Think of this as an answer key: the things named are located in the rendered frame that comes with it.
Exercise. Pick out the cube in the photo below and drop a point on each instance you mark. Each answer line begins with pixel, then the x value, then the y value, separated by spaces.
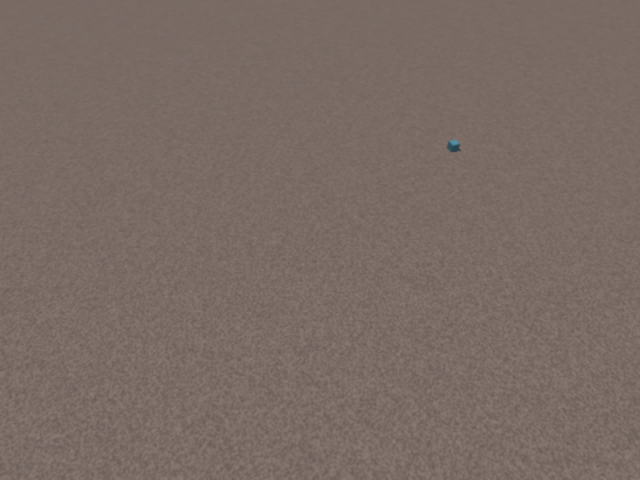
pixel 453 145

